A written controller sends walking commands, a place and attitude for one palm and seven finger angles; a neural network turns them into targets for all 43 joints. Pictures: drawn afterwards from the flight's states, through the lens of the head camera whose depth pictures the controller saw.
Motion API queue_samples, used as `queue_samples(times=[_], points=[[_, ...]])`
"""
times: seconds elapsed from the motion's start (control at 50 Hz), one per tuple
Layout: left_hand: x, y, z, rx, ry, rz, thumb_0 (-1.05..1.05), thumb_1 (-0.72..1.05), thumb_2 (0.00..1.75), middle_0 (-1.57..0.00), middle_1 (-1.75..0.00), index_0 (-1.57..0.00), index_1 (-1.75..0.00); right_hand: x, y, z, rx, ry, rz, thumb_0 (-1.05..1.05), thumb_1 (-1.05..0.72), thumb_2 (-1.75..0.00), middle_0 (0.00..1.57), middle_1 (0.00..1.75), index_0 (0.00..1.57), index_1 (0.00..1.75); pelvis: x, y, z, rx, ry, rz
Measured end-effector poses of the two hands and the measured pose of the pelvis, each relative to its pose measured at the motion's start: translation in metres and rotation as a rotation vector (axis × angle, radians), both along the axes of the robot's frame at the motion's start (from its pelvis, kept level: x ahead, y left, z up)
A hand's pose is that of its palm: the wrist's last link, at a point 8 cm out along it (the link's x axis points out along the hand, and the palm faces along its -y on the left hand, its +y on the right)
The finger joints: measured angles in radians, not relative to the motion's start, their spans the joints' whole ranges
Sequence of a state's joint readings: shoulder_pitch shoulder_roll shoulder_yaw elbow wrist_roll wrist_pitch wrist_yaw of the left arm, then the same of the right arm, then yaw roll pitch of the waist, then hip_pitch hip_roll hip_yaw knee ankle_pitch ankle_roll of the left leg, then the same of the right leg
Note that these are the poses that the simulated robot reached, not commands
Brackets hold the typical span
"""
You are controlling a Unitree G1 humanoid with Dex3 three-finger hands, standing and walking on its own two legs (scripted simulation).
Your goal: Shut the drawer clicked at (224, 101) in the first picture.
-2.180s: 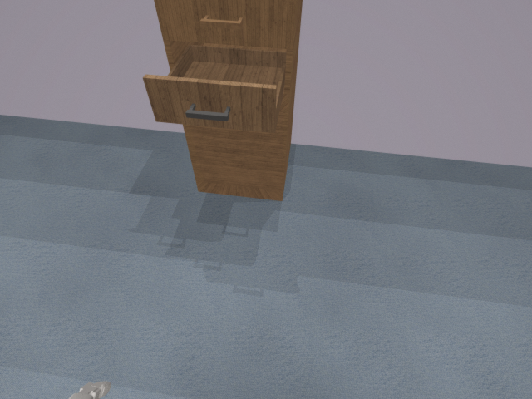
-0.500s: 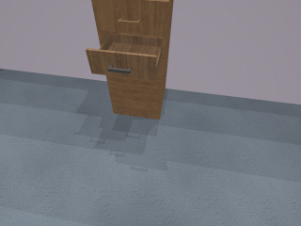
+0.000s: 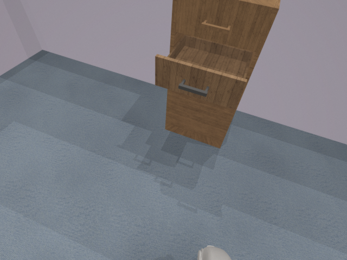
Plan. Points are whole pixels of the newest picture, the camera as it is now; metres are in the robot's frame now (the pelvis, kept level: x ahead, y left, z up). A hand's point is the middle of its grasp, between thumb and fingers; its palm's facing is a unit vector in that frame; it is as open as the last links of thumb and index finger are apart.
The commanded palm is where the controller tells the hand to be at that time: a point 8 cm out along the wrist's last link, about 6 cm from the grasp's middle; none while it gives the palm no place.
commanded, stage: turn to face it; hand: left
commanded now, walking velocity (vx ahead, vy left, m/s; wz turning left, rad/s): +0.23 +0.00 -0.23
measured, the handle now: (194, 87) +0.78 -0.05 -0.09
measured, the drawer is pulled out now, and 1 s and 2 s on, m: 0.24 0.24 0.24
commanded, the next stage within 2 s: take the last steps up to it in 0.76 s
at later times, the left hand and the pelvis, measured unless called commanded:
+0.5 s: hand (121, 242) +0.19 +0.15 -0.18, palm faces -0.05 -0.97 -0.24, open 7.3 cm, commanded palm none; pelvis +0.14 -0.03 -0.01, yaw -8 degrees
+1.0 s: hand (109, 222) +0.24 +0.19 -0.18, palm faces -0.20 -0.96 -0.20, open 7.4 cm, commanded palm none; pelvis +0.15 +0.01 +0.00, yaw -17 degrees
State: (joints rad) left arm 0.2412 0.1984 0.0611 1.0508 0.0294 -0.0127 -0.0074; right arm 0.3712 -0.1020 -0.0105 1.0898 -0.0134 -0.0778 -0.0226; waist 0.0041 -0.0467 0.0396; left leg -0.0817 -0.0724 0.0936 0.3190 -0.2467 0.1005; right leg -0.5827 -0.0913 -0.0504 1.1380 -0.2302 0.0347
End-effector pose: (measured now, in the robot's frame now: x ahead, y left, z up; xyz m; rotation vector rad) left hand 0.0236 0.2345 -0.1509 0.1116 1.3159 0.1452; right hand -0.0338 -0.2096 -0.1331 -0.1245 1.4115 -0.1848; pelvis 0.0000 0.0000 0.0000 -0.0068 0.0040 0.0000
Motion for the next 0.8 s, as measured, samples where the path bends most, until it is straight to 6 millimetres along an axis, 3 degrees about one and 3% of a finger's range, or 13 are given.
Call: queue_samples(times=[0.16, 0.3, 0.36, 0.48, 0.56, 0.66, 0.8], points=[[0.09, -0.02, -0.001, -0.02, -0.054, -0.022, 0.0, 0.91, 0.9, -0.2, -0.3, -0.2, -0.3, 0.032, 0.017, -0.012, 0.043, 0.055, -0.039, 0.0, -0.9, -0.9, 0.2, 0.3, 0.2, 0.3, 0.059, -0.003, -0.005, 0.009, -0.023, -0.011], [0.162, -0.038, -0.013, 0.015, -0.103, -0.066, -0.01, 0.92, 0.9, -0.2, -0.3, -0.2, -0.3, 0.065, -0.002, -0.041, 0.054, 0.124, -0.096, 0.0, -0.9, -0.9, 0.2, 0.3, 0.21, 0.3, 0.115, -0.02, -0.028, 0.019, -0.049, -0.058], [0.17, -0.038, -0.013, 0.038, -0.102, -0.056, -0.01, 0.93, 0.9, -0.2, -0.3, -0.2, -0.3, 0.097, -0.022, -0.046, 0.031, 0.092, -0.101, 0.01, -0.9, -0.9, 0.2, 0.3, 0.2, 0.3, 0.125, -0.026, -0.03, 0.007, -0.06, -0.077], [0.165, -0.038, 0.001, 0.074, -0.013, -0.091, 0.0, 0.92, 0.9, -0.2, -0.3, -0.2, -0.3, 0.18, -0.053, -0.03, -0.007, -0.107, -0.089, 0.01, -0.91, -0.9, 0.2, 0.3, 0.2, 0.3, 0.135, -0.034, -0.016, 0.019, -0.041, -0.124], [0.171, -0.039, 0.01, 0.074, -0.005, -0.117, 0.0, 0.91, 0.9, -0.2, -0.3, -0.2, -0.3, 0.213, -0.062, -0.021, -0.015, -0.199, -0.089, 0.0, -0.91, -0.9, 0.19, 0.3, 0.2, 0.3, 0.14, -0.033, -0.01, 0.032, -0.022, -0.157], [0.186, -0.036, 0.016, 0.065, -0.036, -0.138, 0.0, 0.91, 0.9, -0.2, -0.3, -0.2, -0.3, 0.224, -0.06, -0.016, -0.018, -0.226, -0.099, 0.0, -0.91, -0.9, 0.19, 0.3, 0.2, 0.3, 0.145, -0.027, -0.007, 0.039, -0.01, -0.194], [0.201, -0.019, 0.013, 0.057, -0.06, -0.165, 0.0, 0.91, 0.9, -0.21, -0.3, -0.2, -0.3, 0.209, -0.043, -0.012, -0.034, -0.204, -0.139, 0.0, -0.91, -0.9, 0.19, 0.3, 0.2, 0.3, 0.148, -0.01, -0.006, 0.026, 0.002, -0.24]])
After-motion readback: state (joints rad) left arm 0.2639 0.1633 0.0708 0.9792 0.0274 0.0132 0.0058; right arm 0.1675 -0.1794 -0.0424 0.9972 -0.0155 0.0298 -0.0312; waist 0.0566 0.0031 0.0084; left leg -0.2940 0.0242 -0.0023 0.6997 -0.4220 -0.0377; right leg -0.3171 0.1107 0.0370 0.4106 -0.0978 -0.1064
